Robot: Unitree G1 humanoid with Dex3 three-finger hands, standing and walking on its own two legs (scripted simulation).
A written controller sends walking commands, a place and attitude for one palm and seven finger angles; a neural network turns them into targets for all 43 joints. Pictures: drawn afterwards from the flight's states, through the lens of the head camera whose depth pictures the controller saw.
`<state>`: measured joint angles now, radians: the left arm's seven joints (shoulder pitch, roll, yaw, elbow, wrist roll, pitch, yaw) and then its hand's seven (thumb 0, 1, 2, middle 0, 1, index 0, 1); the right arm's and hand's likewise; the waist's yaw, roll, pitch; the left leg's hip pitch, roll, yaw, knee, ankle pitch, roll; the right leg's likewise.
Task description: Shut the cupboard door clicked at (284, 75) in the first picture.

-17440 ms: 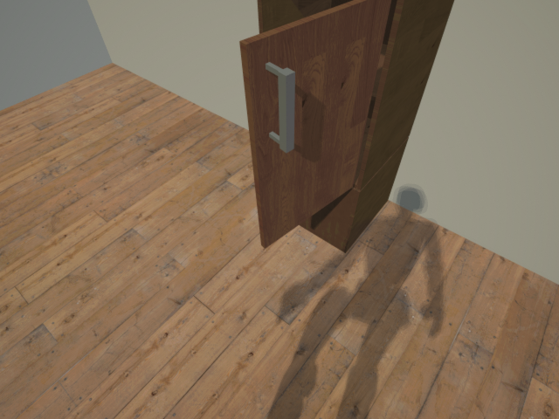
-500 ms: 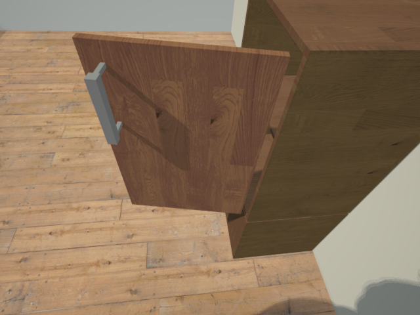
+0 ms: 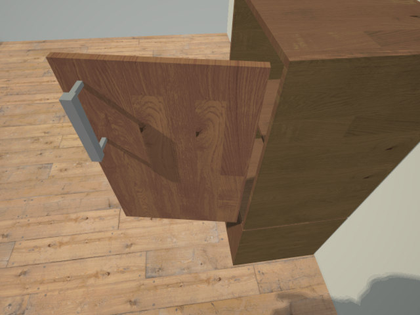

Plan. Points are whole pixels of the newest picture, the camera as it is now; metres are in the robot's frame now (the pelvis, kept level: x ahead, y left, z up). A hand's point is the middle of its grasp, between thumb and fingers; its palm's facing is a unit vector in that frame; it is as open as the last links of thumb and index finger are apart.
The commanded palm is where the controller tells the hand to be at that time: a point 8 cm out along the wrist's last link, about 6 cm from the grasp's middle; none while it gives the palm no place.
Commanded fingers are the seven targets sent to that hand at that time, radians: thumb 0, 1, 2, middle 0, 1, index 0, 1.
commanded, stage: come to a stop and stand still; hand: left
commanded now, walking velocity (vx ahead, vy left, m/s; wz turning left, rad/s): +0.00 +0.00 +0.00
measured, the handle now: (88, 123) +0.44 +0.28 +0.12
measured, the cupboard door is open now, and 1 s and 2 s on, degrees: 79 79 79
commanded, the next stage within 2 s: look again from close up in 0.54 s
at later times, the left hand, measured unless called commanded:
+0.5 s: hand out of the picture -0.03 +0.15 -0.17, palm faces +0.05 -0.98 -0.19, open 7.4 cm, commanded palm none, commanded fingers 0.00 0.90 0.90 -0.20 -0.30 -0.20 -0.30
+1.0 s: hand out of the picture -0.03 +0.19 -0.17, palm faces +0.05 -0.98 -0.21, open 7.4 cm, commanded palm none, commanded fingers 0.00 0.90 0.90 -0.20 -0.30 -0.20 -0.30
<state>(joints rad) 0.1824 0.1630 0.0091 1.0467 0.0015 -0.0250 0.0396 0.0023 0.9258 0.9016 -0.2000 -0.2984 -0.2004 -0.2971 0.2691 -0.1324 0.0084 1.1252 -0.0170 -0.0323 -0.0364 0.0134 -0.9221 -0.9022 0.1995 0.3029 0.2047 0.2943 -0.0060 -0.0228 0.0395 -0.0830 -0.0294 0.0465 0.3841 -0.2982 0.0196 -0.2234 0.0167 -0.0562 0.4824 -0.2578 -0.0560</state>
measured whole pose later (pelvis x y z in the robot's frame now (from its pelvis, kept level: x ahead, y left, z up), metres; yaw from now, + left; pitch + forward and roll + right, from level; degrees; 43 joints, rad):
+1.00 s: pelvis -0.06 +0.01 +0.00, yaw +1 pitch -2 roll +0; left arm 0.29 0.16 0.02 1.05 0.01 0.00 0.04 0.01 0.91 0.90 -0.20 -0.30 -0.20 -0.30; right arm 0.39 -0.13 0.00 1.06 -0.03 0.00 -0.01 0.01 -0.91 -0.90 0.20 0.30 0.20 0.29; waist -0.02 0.00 -0.02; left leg -0.20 -0.03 0.06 0.50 -0.27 0.05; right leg -0.29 0.01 -0.06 0.51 -0.22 -0.05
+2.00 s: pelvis -0.02 +0.04 +0.00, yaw +0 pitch -2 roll +0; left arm 0.29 0.15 -0.01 1.10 0.00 -0.02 0.05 0.01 0.92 0.90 -0.20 -0.30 -0.20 -0.30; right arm 0.29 -0.12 0.03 1.14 -0.01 -0.03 -0.03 0.01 -0.91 -0.90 0.20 0.30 0.20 0.29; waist 0.00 -0.02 0.04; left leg -0.09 -0.06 0.07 0.39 -0.27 0.08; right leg -0.20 -0.02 -0.03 0.44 -0.20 0.00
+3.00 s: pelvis -0.03 +0.03 -0.03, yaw +2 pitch +5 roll +1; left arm 0.35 0.13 0.03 0.07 -0.21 -0.36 -0.09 0.03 0.94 0.90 -0.30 -0.42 -0.30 -0.42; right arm 0.28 -0.26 -0.03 0.69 0.01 -0.32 0.00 0.02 -0.92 -0.90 0.20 0.30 0.21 0.29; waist -0.06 0.00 -0.11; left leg -0.42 -0.07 0.06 0.74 -0.41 0.05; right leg -0.51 -0.01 -0.05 0.77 -0.35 -0.03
